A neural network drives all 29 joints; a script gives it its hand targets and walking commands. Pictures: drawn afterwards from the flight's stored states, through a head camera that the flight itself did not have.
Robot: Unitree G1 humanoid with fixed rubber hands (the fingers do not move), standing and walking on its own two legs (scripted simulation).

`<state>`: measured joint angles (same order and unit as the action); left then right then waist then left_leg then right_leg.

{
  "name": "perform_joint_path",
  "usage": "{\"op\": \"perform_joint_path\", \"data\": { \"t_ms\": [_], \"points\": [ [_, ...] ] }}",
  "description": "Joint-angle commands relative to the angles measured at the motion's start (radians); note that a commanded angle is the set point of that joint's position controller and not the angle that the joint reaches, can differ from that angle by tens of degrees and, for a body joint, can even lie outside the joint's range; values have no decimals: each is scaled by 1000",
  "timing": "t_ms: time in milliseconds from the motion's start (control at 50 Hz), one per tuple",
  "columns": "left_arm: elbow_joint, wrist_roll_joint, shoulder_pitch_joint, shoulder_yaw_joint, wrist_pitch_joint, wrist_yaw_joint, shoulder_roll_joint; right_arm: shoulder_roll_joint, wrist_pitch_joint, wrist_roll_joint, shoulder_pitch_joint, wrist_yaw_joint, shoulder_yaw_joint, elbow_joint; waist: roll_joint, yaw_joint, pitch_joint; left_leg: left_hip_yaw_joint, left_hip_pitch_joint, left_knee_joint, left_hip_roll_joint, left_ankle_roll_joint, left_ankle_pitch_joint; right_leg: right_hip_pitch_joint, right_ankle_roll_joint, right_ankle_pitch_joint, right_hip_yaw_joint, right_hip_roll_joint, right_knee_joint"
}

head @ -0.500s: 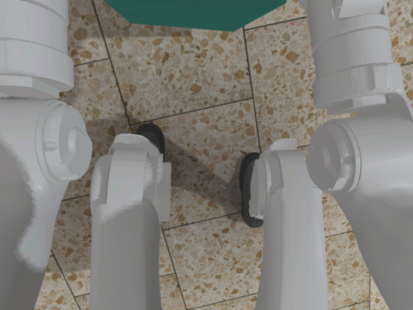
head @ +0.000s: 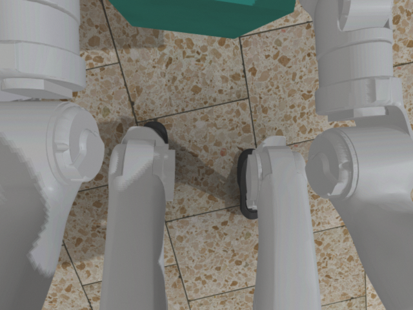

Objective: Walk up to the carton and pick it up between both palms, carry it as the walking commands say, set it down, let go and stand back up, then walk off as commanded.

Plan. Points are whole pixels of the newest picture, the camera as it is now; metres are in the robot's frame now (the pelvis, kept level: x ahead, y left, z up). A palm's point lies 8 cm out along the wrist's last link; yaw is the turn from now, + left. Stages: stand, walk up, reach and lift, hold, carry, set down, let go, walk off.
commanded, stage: reach and lift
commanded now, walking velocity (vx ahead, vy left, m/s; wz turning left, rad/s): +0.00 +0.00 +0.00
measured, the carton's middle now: out of the picture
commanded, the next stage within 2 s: none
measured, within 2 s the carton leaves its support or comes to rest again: neither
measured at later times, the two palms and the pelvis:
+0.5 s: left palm out of the picture +0.56 +0.21 -0.03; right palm out of the picture +0.56 -0.08 -0.05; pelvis -0.01 +0.00 +0.04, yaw +1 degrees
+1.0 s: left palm out of the picture +0.53 +0.20 +0.04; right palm out of the picture +0.53 -0.08 +0.03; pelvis -0.02 +0.00 +0.09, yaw +2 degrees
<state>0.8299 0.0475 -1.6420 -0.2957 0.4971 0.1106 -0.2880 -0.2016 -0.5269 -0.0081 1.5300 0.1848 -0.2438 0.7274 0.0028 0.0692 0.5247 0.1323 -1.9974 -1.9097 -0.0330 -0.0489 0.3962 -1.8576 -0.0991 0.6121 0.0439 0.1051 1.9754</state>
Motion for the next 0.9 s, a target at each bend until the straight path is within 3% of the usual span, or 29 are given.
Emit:
{"op": "perform_joint_path", "data": {
  "t_ms": [0,20,40,60,80,100,160,180,220,260,280,300,380,400,460,480,500,560,600,620,640,660,680,700,720,780,800,820,880],
  "points": [
    [-136,-200,-529,373,4,-293,1419,1149,106,-164,945,-338,355,-370,-23,-41,-2467,-153,1280,175,-95,9,-390,399,63,-293,-200,101,-275],
    [-159,-175,-513,368,5,-291,1409,1165,103,-177,919,-345,355,-364,-55,-4,-2481,-162,1300,185,-94,13,-389,426,60,-292,-190,98,-276],
    [-251,-220,-618,418,5,-284,1414,1149,101,-199,975,-349,368,-387,-68,-45,-2538,-147,1352,181,-92,6,-369,397,67,-274,-193,102,-278],
    [-262,-219,-598,419,14,-280,1410,1168,96,-223,1010,-350,399,-446,-59,-13,-2614,-137,1399,203,-96,12,-370,463,63,-300,-189,103,-278],
    [-229,-226,-620,429,21,-281,1422,1122,97,-200,1022,-349,369,-415,-70,-57,-2566,-129,1384,185,-91,0,-348,378,70,-258,-201,106,-273],
    [-349,-257,-655,467,21,-271,1427,1151,84,-222,995,-344,385,-437,-99,-56,-2673,-133,1476,208,-99,-6,-374,463,66,-292,-200,107,-289],
    [-151,-201,-569,394,40,-271,1459,1141,76,-166,958,-356,328,-322,-76,-70,-2485,-142,1357,219,-91,-2,-261,381,72,-181,-193,94,-327],
    [-245,-237,-619,437,41,-272,1485,1184,70,-188,979,-354,363,-397,-58,-72,-2605,-134,1446,249,-101,4,-256,479,64,-220,-196,94,-340],
    [-147,-208,-560,382,58,-273,1457,1148,66,-202,1013,-365,366,-386,-59,-34,-2531,-120,1434,269,-94,8,-209,424,64,-157,-198,87,-342],
    [-236,-221,-592,406,49,-273,1468,1173,54,-204,973,-374,375,-374,-52,-48,-2561,-136,1436,270,-95,9,-241,465,62,-198,-189,89,-356],
    [-263,-219,-571,419,50,-266,1490,1192,67,-228,1007,-369,403,-467,-84,-20,-2675,-138,1512,260,-106,7,-327,505,68,-253,-188,103,-348],
    [-228,-222,-552,427,56,-263,1481,1174,59,-213,967,-369,398,-422,-56,-60,-2640,-122,1501,272,-98,4,-312,494,65,-246,-196,101,-372],
    [-179,-216,-483,413,53,-274,1514,1189,66,-212,920,-366,389,-407,-86,-55,-2569,-135,1482,289,-97,5,-329,508,66,-255,-178,90,-398],
    [-201,-214,-489,407,45,-274,1502,1216,59,-206,904,-373,401,-397,-50,-37,-2596,-128,1510,298,-100,7,-348,514,62,-266,-180,99,-399],
    [-265,-227,-497,446,36,-270,1504,1211,68,-222,897,-374,432,-421,-63,-49,-2631,-115,1557,307,-100,1,-385,538,59,-297,-179,95,-406],
    [-279,-253,-494,485,40,-272,1548,1193,70,-207,900,-368,434,-473,-53,-82,-2696,-114,1597,320,-103,-5,-394,585,69,-311,-185,102,-430],
    [-218,-219,-451,448,38,-268,1523,1183,75,-205,913,-363,427,-469,-71,-46,-2613,-118,1530,317,-102,2,-367,550,70,-287,-169,99,-426],
    [-238,-236,-481,492,40,-267,1551,1175,76,-200,904,-362,418,-445,-88,-103,-2600,-93,1597,339,-99,-7,-316,527,74,-261,-177,98,-436],
    [-203,-220,-424,468,42,-257,1552,1186,82,-214,885,-364,433,-439,-83,-64,-2574,-104,1585,358,-103,-3,-307,563,74,-246,-162,96,-465],
    [-243,-239,-464,479,35,-256,1566,1179,79,-205,897,-362,434,-472,-68,-93,-2613,-93,1615,367,-106,-3,-308,589,74,-252,-172,102,-465],
    [-220,-211,-416,486,44,-253,1561,1175,81,-225,914,-373,445,-465,-98,-57,-2567,-92,1627,367,-96,1,-314,533,76,-243,-163,97,-459],
    [-219,-211,-459,448,34,-249,1574,1211,79,-192,863,-376,403,-367,-83,-63,-2564,-93,1597,388,-104,-6,-254,544,75,-200,-166,93,-482],
    [-240,-211,-436,475,36,-248,1562,1222,79,-220,880,-373,451,-450,-80,-54,-2579,-86,1640,405,-103,4,-242,591,72,-216,-171,99,-478],
    [-214,-204,-418,452,37,-251,1561,1236,72,-202,856,-377,427,-401,-64,-58,-2539,-97,1610,400,-100,6,-235,582,75,-192,-162,100,-494],
    [-229,-229,-471,482,38,-255,1584,1215,74,-195,879,-373,416,-417,-61,-100,-2560,-85,1633,409,-100,2,-215,571,78,-181,-165,97,-504],
    [-176,-203,-400,462,48,-250,1614,1198,81,-199,872,-375,404,-423,-120,-74,-2522,-84,1646,431,-99,-3,-201,571,87,-172,-155,88,-521],
    [-174,-197,-373,461,50,-246,1619,1209,79,-193,875,-377,424,-444,-63,-72,-2558,-65,1683,440,-101,5,-214,567,84,-175,-163,98,-521],
    [-239,-222,-370,492,47,-242,1638,1227,83,-231,912,-377,475,-533,-81,-56,-2670,-84,1739,443,-108,4,-286,672,80,-241,-161,95,-540],
    [-264,-233,-408,493,39,-244,1609,1237,71,-216,848,-370,450,-472,-60,-93,-2623,-83,1724,461,-109,6,-279,682,70,-235,-159,89,-563]
  ]
}}
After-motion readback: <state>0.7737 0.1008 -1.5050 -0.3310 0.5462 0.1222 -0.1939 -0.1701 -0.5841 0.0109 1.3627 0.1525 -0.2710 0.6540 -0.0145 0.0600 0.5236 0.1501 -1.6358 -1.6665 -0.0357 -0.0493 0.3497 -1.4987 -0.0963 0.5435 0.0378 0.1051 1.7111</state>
